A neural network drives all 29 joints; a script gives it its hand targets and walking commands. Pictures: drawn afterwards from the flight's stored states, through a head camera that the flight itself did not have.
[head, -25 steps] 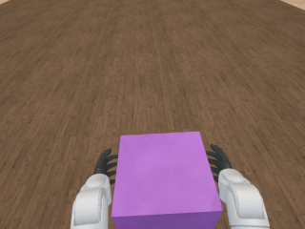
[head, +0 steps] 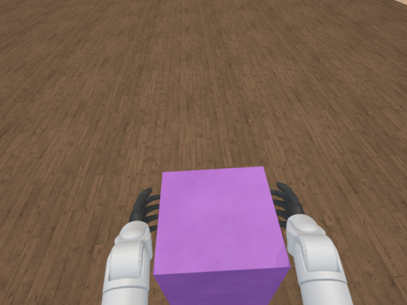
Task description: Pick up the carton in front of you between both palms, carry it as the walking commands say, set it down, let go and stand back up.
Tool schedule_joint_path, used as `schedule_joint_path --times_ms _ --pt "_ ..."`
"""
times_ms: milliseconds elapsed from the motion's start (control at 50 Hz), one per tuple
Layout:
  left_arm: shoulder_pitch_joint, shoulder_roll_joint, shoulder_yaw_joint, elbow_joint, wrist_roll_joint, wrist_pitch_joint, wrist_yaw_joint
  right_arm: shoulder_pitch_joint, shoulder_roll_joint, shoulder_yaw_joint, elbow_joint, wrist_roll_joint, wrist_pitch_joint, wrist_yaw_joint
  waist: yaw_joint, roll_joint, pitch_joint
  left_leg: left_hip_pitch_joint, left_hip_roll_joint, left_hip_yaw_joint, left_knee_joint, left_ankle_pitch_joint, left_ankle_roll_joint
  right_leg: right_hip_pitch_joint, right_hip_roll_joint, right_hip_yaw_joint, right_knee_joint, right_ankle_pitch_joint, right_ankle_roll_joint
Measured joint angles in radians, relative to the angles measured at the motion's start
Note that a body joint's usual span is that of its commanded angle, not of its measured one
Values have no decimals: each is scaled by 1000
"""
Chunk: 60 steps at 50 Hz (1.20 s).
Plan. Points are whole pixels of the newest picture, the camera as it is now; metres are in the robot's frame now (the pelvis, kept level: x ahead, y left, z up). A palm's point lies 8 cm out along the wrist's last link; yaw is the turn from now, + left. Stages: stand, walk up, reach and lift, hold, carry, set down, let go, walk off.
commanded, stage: carry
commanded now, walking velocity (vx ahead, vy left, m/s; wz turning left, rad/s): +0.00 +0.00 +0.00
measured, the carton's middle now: (216, 241) +0.29 +0.00 -0.04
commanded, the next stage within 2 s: hold in 0.08 s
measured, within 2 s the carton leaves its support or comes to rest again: neither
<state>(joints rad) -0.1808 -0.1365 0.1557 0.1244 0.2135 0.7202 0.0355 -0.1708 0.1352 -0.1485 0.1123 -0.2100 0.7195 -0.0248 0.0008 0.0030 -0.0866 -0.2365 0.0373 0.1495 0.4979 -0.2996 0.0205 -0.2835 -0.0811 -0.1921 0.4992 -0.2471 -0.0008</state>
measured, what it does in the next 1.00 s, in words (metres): shifts its weight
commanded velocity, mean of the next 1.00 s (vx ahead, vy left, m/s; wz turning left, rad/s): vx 0.00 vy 0.00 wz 0.00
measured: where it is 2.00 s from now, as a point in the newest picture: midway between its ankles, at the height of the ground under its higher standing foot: outside the picture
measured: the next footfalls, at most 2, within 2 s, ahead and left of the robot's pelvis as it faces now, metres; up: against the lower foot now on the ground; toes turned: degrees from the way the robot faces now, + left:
none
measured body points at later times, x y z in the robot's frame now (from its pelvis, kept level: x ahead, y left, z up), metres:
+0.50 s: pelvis -0.05 -0.01 +0.01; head -0.09 -0.01 +0.45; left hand +0.24 +0.15 +0.04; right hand +0.25 -0.15 +0.04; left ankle -0.03 +0.11 -0.74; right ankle +0.00 -0.13 -0.74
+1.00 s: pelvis -0.09 -0.02 -0.02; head -0.09 -0.03 +0.43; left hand +0.27 +0.14 +0.02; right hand +0.27 -0.16 +0.02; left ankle -0.03 +0.10 -0.74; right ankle +0.00 -0.12 -0.74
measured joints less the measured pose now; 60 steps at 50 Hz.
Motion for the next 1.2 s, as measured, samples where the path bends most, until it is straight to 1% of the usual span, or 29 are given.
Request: schedule_joint_path --times_ms 80,100,120,160,180,220,300,360,600,680,740,820,920,1000,1060,1100,1140,1200 --pt "3 0 0 8 3 12 -2 2 0 1 8 -4 12 2 0 0 -6 1 1 0 2 0 -1 1 1 0 1 0 -1" --pt "5 0 1 6 3 10 -3 3 0 3 6 -4 11 2 -1 1 16 23 0 0 -10 4 1 24 6 10 -13 25 -3" --pt "11 1 -4 -1 2 6 -4 9 -1 6 -4 -5 11 2 1 6 42 54 -8 -28 -33 68 1 54 23 39 -34 58 -6" --pt "27 3 -14 -9 7 0 -8 25 -3 16 -14 -9 6 5 -1 10 78 107 -16 -59 -71 61 -1 108 46 91 -78 49 -6" --pt "28 3 -16 -9 9 0 -10 31 -4 19 -18 -12 6 6 -6 6 92 125 -24 -76 -89 59 -1 129 54 132 -99 79 -5" --pt "25 3 -18 -3 11 -5 -12 33 -4 17 -19 -13 3 6 -4 5 111 155 -36 -115 -123 59 -7 157 63 163 -121 84 4" --pt "12 1 -5 11 15 -9 -14 17 -2 11 0 -16 -3 6 3 1 135 176 -41 -120 -141 88 -7 186 64 176 -147 76 12" --pt "-2 -1 7 28 20 -8 -17 2 0 2 21 -22 -4 11 4 0 139 184 -41 -123 -143 100 -8 194 64 174 -148 88 8" --pt "-78 -15 68 143 65 -10 -40 -74 13 -59 119 -73 11 35 -5 6 141 177 -36 -135 -87 110 -11 191 72 171 -94 96 -3" --pt "-102 -21 93 182 79 -21 -49 -100 19 -88 151 -89 7 46 -9 6 132 170 -40 -151 -69 108 -8 188 85 185 -74 92 -9" --pt "-141 -31 138 232 101 -36 -60 -142 30 -133 201 -109 -4 53 -10 5 128 162 -49 -172 -44 90 -3 184 92 192 -48 66 -15" --pt "-231 -39 238 329 147 -70 -73 -237 56 -226 304 -151 -41 55 -9 9 136 142 -59 -198 2 56 1 165 102 198 -9 29 -18" --pt "-374 -30 349 462 205 -123 -85 -370 59 -343 427 -204 -97 60 -14 7 174 78 -59 -208 75 32 1 106 111 199 55 6 -22" --pt "-449 -34 416 520 253 -180 -86 -448 52 -411 491 -248 -155 75 -20 9 202 -25 -62 -209 146 38 -9 4 115 202 121 17 -24" --pt "-468 -39 434 537 272 -238 -85 -465 46 -427 508 -268 -214 87 -21 9 206 -139 -66 -204 209 20 -15 -111 115 208 182 16 -20" --pt "-469 -41 429 535 269 -284 -80 -464 42 -423 505 -264 -260 90 -20 9 206 -228 -68 -199 251 11 -19 -203 114 212 226 4 -16" --pt "-464 -40 412 522 249 -336 -74 -459 36 -405 495 -248 -313 90 -19 8 209 -324 -71 -194 290 4 -20 -302 113 216 269 -4 -12" --pt "-454 -36 375 496 199 -421 -56 -451 21 -368 477 -205 -403 80 -21 7 209 -482 -77 -188 355 -8 -20 -462 110 220 337 -17 -9"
